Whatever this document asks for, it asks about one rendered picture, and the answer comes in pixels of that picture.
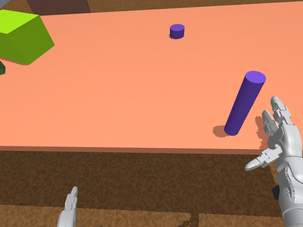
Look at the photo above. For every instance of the right robot hand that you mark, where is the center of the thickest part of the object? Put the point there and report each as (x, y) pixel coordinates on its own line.
(284, 139)

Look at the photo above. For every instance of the left robot hand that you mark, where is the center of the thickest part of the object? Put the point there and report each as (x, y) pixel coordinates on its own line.
(67, 217)

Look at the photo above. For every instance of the right robot arm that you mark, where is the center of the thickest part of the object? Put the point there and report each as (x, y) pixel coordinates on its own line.
(290, 180)

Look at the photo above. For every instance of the table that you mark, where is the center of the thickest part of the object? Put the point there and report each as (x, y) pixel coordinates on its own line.
(117, 81)

